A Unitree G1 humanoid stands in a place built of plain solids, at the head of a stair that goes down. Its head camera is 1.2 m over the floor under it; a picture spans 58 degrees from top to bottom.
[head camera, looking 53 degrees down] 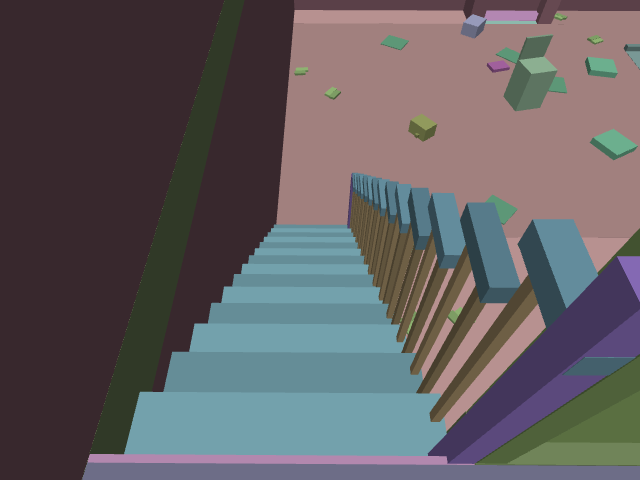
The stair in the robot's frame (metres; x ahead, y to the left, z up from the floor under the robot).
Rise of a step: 0.21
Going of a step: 0.22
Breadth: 0.97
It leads straight ahead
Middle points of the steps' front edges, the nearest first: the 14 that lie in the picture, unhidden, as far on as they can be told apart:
0.23 0.10 0.00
0.45 0.10 -0.21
0.67 0.10 -0.42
0.89 0.09 -0.63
1.12 0.09 -0.83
1.34 0.09 -1.04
1.56 0.09 -1.25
1.78 0.09 -1.46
2.01 0.09 -1.67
2.23 0.09 -1.88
2.45 0.09 -2.09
2.67 0.08 -2.29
2.90 0.08 -2.50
3.12 0.08 -2.71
